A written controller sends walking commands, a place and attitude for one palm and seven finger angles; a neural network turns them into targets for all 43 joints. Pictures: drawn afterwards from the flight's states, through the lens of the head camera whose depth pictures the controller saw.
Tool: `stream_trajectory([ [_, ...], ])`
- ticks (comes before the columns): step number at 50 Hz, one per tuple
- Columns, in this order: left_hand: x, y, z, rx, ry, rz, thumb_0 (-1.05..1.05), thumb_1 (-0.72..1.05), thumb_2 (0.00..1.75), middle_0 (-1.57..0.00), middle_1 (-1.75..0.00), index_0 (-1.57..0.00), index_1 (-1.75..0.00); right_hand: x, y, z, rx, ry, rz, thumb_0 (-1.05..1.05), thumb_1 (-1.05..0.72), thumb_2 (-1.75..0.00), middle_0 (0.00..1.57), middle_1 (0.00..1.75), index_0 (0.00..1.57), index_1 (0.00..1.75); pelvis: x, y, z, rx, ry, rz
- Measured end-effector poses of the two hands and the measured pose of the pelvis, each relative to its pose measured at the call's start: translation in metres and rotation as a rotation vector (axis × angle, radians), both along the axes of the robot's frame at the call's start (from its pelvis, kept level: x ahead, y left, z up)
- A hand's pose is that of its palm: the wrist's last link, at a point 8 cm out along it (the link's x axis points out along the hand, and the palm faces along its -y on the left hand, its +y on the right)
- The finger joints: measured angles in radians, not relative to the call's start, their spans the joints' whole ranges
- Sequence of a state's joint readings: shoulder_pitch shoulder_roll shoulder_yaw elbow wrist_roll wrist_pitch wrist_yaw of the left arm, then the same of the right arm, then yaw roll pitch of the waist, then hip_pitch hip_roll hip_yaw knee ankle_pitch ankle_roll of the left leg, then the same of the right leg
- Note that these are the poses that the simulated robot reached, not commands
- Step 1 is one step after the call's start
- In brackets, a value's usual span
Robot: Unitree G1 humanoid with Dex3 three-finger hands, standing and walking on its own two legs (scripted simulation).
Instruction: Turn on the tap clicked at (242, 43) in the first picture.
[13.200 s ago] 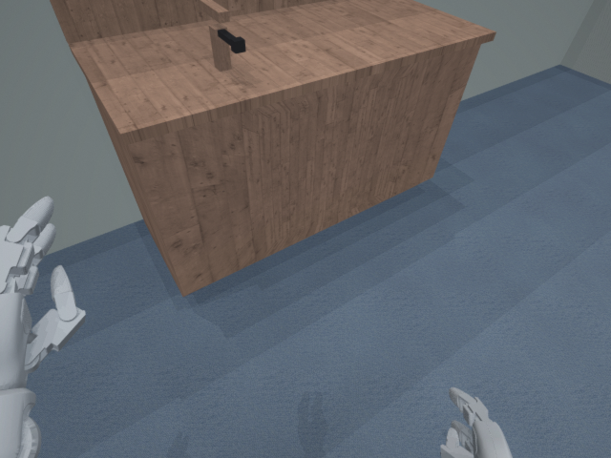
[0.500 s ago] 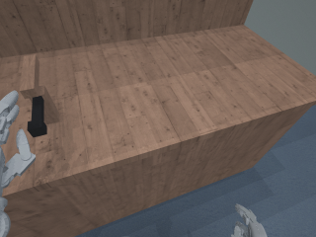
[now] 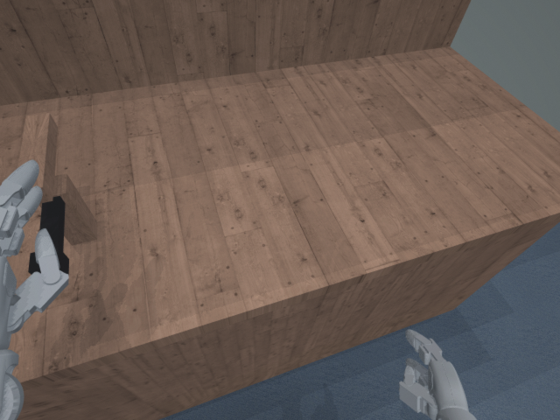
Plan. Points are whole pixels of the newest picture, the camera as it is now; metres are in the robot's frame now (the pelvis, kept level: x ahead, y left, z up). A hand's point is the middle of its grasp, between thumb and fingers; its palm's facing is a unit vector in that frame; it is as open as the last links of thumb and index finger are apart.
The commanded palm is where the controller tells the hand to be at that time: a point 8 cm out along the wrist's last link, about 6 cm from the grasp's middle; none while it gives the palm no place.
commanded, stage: come to a stop and stand still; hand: left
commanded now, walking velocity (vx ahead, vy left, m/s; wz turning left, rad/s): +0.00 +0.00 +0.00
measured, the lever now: (49, 265) +0.25 +0.29 +0.12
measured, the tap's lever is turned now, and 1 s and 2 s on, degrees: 0 0 0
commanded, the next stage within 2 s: look again from close up in 0.16 s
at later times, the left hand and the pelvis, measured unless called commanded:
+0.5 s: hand (50, 303) +0.19 +0.24 +0.16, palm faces +0.34 -0.87 -0.36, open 7.4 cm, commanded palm +0.13 +0.28 +0.17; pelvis -0.04 +0.00 +0.00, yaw -2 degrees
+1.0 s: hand out of the picture +0.13 +0.26 +0.16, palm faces +0.38 -0.85 -0.37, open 7.4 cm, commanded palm +0.06 +0.29 +0.17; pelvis -0.10 +0.01 -0.01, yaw +0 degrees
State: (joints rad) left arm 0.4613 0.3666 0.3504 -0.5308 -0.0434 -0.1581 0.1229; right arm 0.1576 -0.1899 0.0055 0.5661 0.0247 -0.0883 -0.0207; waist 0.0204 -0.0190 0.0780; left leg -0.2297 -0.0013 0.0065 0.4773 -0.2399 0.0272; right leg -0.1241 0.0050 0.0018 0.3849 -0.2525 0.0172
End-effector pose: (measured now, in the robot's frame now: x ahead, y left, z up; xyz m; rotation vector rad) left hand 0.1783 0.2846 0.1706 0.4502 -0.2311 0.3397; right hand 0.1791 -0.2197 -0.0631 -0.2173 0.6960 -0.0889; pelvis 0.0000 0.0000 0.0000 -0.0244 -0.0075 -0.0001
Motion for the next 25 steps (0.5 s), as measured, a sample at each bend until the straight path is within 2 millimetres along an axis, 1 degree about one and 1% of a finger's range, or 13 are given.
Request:
stream_trajectory([
  [6,0.000,0.000,0.001,0.002,0.000,0.006,0.02,0.89,0.90,-0.23,-0.32,-0.21,-0.30,0.003,-0.003,-0.002,-0.006,0.021,-0.004,0.01,-0.90,-0.90,0.20,0.30,0.20,0.30,0.004,-0.001,0.000,-0.001,-0.003,0.003],
  [13,0.000,-0.001,0.000,-0.008,0.003,0.013,0.02,0.89,0.90,-0.23,-0.32,-0.21,-0.30,-0.004,-0.003,-0.004,0.008,0.030,-0.015,0.01,-0.90,-0.90,0.20,0.30,0.20,0.30,0.001,-0.002,0.000,-0.003,-0.008,0.003],
  [15,0.000,0.011,0.004,0.099,0.018,-0.001,0.02,0.89,0.90,-0.29,-0.36,-0.21,-0.30,-0.009,-0.001,-0.006,-0.017,0.036,0.026,0.01,-0.90,-0.90,0.20,0.30,0.20,0.30,-0.005,-0.004,0.000,-0.003,0.000,0.006],
  [16,-0.001,0.016,0.005,0.113,0.002,-0.008,0.02,0.89,0.90,-0.34,-0.39,-0.21,-0.30,-0.011,0.000,-0.008,-0.016,0.044,0.043,0.01,-0.91,-0.90,0.20,0.30,0.20,0.30,-0.009,-0.006,-0.001,0.003,0.001,0.002],
  [18,-0.002,0.021,0.007,0.105,-0.028,0.003,0.02,0.89,0.90,-0.40,-0.42,-0.22,-0.30,-0.016,0.001,-0.008,-0.007,0.034,0.067,0.01,-0.90,-0.90,0.20,0.30,0.20,0.30,-0.017,-0.006,-0.002,0.010,-0.008,-0.008],
  [20,-0.006,0.018,0.008,0.074,-0.054,0.013,0.02,0.89,0.90,-0.40,-0.41,-0.21,-0.30,-0.020,0.002,-0.006,0.011,-0.001,0.068,0.01,-0.90,-0.90,0.20,0.30,0.20,0.30,-0.025,-0.004,-0.004,0.009,-0.021,-0.016],
  [25,-0.026,-0.002,0.002,0.001,-0.063,-0.060,0.02,0.89,0.90,-0.32,-0.37,-0.21,-0.30,-0.040,0.000,0.005,0.015,-0.078,0.018,0.02,-0.90,-0.90,0.21,0.30,0.20,0.30,-0.040,0.003,-0.005,-0.003,-0.041,-0.028],
])
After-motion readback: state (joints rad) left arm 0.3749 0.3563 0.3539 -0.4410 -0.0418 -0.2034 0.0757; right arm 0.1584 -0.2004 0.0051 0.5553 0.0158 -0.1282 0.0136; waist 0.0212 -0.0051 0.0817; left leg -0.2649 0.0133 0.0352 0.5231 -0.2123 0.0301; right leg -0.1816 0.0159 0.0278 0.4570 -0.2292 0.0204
